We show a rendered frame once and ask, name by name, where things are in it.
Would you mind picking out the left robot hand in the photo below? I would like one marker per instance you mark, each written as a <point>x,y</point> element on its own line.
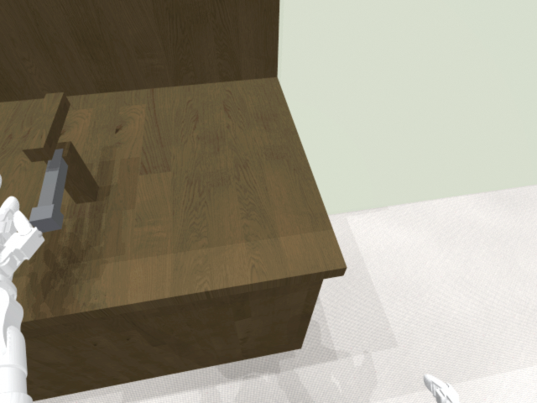
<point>15,247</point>

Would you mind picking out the right robot hand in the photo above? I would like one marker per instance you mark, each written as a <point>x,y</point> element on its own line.
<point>444,393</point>

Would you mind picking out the left robot forearm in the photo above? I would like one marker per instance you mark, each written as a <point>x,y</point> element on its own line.
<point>13,362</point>

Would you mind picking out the tap lever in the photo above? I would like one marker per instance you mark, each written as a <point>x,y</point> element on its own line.
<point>46,216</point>

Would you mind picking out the counter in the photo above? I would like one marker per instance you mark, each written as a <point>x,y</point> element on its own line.
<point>194,233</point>

